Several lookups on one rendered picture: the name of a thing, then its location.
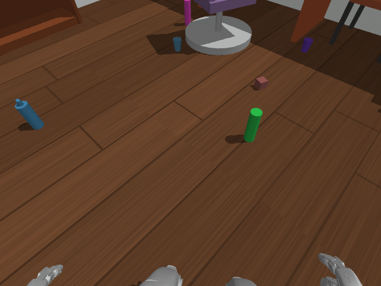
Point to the left robot hand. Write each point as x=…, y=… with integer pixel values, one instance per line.
x=46, y=276

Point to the chair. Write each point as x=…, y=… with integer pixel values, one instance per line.
x=376, y=4

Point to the right robot hand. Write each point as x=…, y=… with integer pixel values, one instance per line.
x=344, y=276

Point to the bookshelf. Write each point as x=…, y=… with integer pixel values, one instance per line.
x=25, y=21

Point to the office chair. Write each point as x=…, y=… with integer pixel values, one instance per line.
x=219, y=34

